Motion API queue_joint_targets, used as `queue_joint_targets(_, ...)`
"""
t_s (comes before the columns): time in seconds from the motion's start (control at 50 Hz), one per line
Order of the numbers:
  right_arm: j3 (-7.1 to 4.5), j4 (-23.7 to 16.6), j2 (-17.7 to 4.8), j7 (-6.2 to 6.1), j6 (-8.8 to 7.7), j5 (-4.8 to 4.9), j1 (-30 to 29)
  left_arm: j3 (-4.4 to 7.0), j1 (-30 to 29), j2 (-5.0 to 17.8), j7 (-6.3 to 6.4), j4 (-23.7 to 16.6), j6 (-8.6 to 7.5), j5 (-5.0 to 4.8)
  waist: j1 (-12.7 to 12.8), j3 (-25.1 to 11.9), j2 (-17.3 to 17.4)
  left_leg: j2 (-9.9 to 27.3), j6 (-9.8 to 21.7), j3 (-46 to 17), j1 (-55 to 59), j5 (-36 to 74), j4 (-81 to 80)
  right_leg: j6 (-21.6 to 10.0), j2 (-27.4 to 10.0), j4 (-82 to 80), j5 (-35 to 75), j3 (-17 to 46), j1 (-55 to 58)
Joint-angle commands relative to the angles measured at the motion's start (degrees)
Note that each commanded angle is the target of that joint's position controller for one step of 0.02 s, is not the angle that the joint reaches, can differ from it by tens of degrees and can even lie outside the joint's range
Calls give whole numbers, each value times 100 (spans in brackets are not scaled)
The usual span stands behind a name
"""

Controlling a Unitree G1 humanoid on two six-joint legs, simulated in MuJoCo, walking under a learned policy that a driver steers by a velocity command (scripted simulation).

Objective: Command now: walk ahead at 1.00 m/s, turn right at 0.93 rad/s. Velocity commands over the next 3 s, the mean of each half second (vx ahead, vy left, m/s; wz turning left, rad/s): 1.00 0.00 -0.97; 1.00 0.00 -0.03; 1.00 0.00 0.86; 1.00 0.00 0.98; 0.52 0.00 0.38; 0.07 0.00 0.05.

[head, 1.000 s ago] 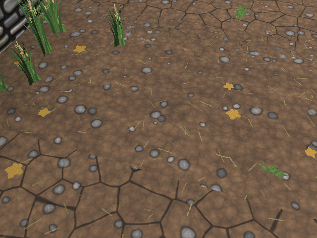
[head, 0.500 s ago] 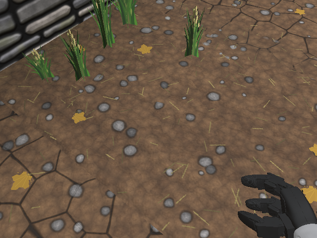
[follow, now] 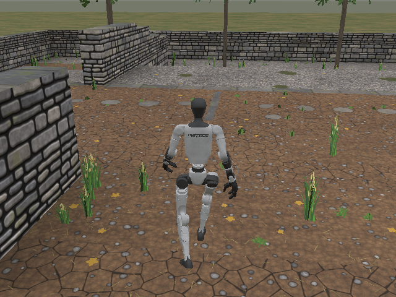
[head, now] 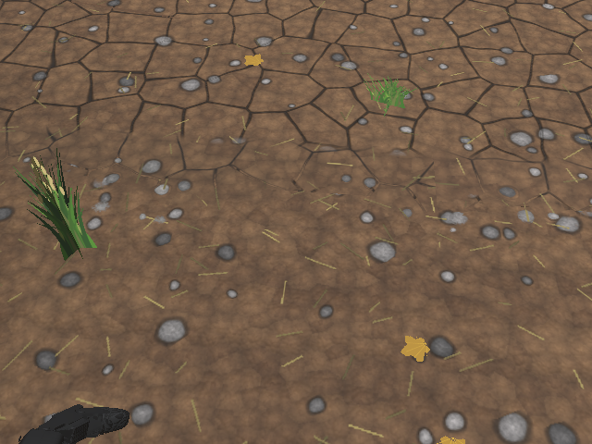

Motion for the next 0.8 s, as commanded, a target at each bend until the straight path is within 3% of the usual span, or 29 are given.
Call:
queue_joint_targets(0.02, -46, -1048, -439, 106, -52, -167, -1116, 536, 2656, 1436, 294, 704, 144, -68, 1132, -749, -1284, -277, 218, -575, -4627, -601, 6017, -673, -618, -15, 585, 2062, 4798)
queue_joint_targets(0.04, -13, -1724, -620, 108, -177, -19, -906, 622, 2416, 1896, 300, 369, 189, 36, 831, -2090, -1306, -457, 143, -1840, -6056, -677, 6748, -1735, -1515, -1399, -842, 4844, 6026)
queue_joint_targets(0.06, 1, -1790, -870, 106, -312, -74, -1441, 604, 2377, 1611, 361, 279, 184, 17, 959, -1592, -235, -131, 180, -2201, -6444, -197, 6279, -1521, -1693, -2379, -1808, 5462, 5536)
queue_joint_targets(0.08, 18, -1774, -898, 112, -359, -62, -1561, 526, 2189, 1293, 414, 366, 137, 6, 662, -665, 364, 107, 181, -2199, -6353, 153, 5583, -1253, -1583, -2618, -1691, 5143, 4511)
queue_joint_targets(0.1, 55, -1766, -807, 102, -316, -141, -1665, 470, 2029, 1137, 440, 423, 57, -12, 378, -256, 688, 279, 113, -2198, -5967, 144, 5087, -1085, -1331, -2611, -1114, 4661, 3615)
queue_joint_targets(0.14, 94, -1726, -721, 121, -53, -274, -1478, 355, 1778, 907, 477, 370, -118, -47, -34, 43, 827, 496, -88, -2195, -5208, -15, 4368, -987, -907, -2669, -292, 3851, 2274)
queue_joint_targets(0.16, 108, -1784, -663, 139, 56, -280, -1542, 324, 1771, 847, 457, 368, -193, -77, -104, 109, 761, 571, -176, -2132, -5020, -157, 3895, -959, -728, -2767, -216, 3582, 1861)
queue_joint_targets(0.22, 221, -2275, -420, 230, 120, -179, -2621, 341, 1778, 861, 408, 324, -331, -96, 98, 423, 489, 524, -280, -1776, -4522, 1051, 2131, -750, -207, -3041, 348, 2972, 1029)
queue_joint_targets(0.28, 271, -2408, -326, 291, 94, -5, -3033, 424, 1966, 972, 341, 349, -351, -152, 430, 143, 145, 186, -143, -1663, -3717, 2651, 714, -351, -88, -2941, 1289, 2861, 1306)
queue_joint_targets(0.32, 228, -2464, -474, 268, 84, 39, -3128, 459, 2078, 1028, 347, 370, -341, -174, 524, 11, 2, 52, -39, -1739, -3456, 2752, 195, -180, -255, -2721, 1760, 3046, 1878)
queue_joint_targets(0.34, 187, -2437, -585, 242, 76, 34, -2999, 475, 2060, 1060, 376, 360, -327, -166, 453, -86, -24, -32, -2, -1805, -3225, 2586, -77, -56, -283, -2446, 2101, 3116, 2177)
queue_joint_targets(0.36, 107, -2332, -768, 193, 67, 36, -2627, 502, 2006, 1169, 400, 338, -318, -143, 274, -341, -62, -186, 38, -1839, -2787, 2208, -174, 77, -289, -1919, 2859, 3173, 2465)
queue_joint_targets(0.38, -25, -2140, -1050, 119, 47, 53, -1881, 534, 1893, 1349, 395, 314, -308, -90, -137, -836, -2, -313, 88, -1815, -2029, 1576, -88, 214, -240, -945, 3492, 3124, 2611)
queue_joint_targets(0.4, -148, -1871, -1268, 13, 38, 53, -675, 535, 1559, 1404, 364, 238, -328, -49, -876, -1354, 72, -165, 137, -1780, -742, 1193, -43, 352, -55, 486, 3381, 2948, 2092)
queue_joint_targets(0.42, -288, -1670, -1647, -121, 12, -107, 558, 343, 1412, 699, 364, 60, -397, -7, -1271, -2058, 757, 965, 266, -2935, 610, -738, -98, 398, 300, 2510, 1198, 2572, 1110)
queue_joint_targets(0.44, -334, -1741, -2059, -83, 8, -349, 112, 107, 2103, -104, 368, -273, -374, -277, -395, -2396, 2523, 2482, 584, -6173, 1226, -2280, -1526, 525, 797, 3959, -2486, 1978, -503)
queue_joint_targets(0.46, -342, -1861, -1659, -29, 38, -239, -687, 80, 2012, 329, 413, -216, -290, -138, -193, -1925, 2096, 2407, 855, -6932, 531, -3252, -1988, 423, 317, 4346, -1778, 1726, -1121)
queue_joint_targets(0.48, -215, -1942, -1087, -4, 64, -174, -1177, 137, 1612, 596, 377, -153, -208, -17, -171, -1195, 1263, 2118, 867, -5761, -263, -2901, -1892, 448, -46, 4139, -1222, 1531, -1151)
queue_joint_targets(0.5, -152, -1825, -829, 27, 78, -159, -1238, 144, 1383, 629, 292, -149, -146, 43, -134, -760, 676, 1846, 820, -4788, -888, -1782, -1825, 499, -249, 3909, -1001, 1433, -1008)
queue_joint_targets(0.52, -121, -1654, -756, 22, 65, -155, -1077, 139, 1149, 550, 194, -204, -81, 84, -118, -509, 516, 1595, 703, -4006, -1284, -930, -1876, 538, -403, 3769, -984, 1417, -900)
queue_joint_targets(0.56, -49, -1248, -528, 86, -70, -64, -712, 23, 1008, 201, 58, -377, 33, 131, 38, -186, 677, 1334, 642, -3203, -1761, 9, -2058, 588, -580, 3595, -906, 1476, -877)
queue_joint_targets(0.6, -44, -1084, -534, 183, -204, 1, -616, -56, 796, 86, 20, -547, 77, 129, 158, -46, 657, 1335, 725, -2740, -1886, 806, -2259, 635, -568, 3383, -645, 1531, -1115)
queue_joint_targets(0.62, -26, -1017, -530, 215, -253, -14, -551, -96, 593, 64, 23, -634, 55, 136, 168, 59, 595, 1255, 801, -2521, -2056, 1102, -2420, 661, -470, 3066, -440, 1624, -1124)
queue_joint_targets(0.66, -37, -905, -686, 236, -289, -14, -481, -129, 105, 177, 25, -846, 1, 118, 231, 339, 547, 1083, 906, -2029, -2164, 1740, -2674, 723, -306, 2091, -36, 1587, -1175)
queue_joint_targets(0.7, -50, -793, -814, 237, -267, 61, -382, -204, -362, 220, -57, -980, -77, 112, 230, 498, 422, 904, 924, -1646, -2343, 2343, -3079, 709, -275, 769, 478, 940, -554)
queue_joint_targets(0.74, -63, -635, -982, 244, -230, 110, -110, -301, -721, 79, -106, -1024, -161, 108, 110, 550, 398, 965, 1046, -1723, -2388, 3284, -3364, 634, -310, 57, 791, 476, 351)
queue_joint_targets(0.76, -89, -576, -1134, 245, -213, 99, -65, -297, -736, 129, -70, -983, -181, 101, 130, 512, 409, 985, 1064, -1665, -2052, 4102, -3191, 607, -240, -148, 701, 459, 536)
queue_joint_targets(0.8, -139, -448, -1467, 200, -177, 88, 56, -210, -294, 343, 97, -831, -223, 150, 399, -57, 665, 1047, 1024, -1574, -1288, 6831, -1987, 517, 145, -367, -84, 393, 1282)
Next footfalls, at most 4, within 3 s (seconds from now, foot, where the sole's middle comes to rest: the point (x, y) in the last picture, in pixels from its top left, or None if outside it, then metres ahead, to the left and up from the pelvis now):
0.42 left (275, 367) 0.64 0.06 -0.74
0.86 right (433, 289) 0.84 -0.34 -0.74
1.30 left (411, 158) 1.31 -0.36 -0.74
1.70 right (445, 76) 1.71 -0.54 -0.74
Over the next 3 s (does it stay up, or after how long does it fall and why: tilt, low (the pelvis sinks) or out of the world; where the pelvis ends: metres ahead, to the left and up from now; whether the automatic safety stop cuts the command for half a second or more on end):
stays up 2.15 -0.17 0.03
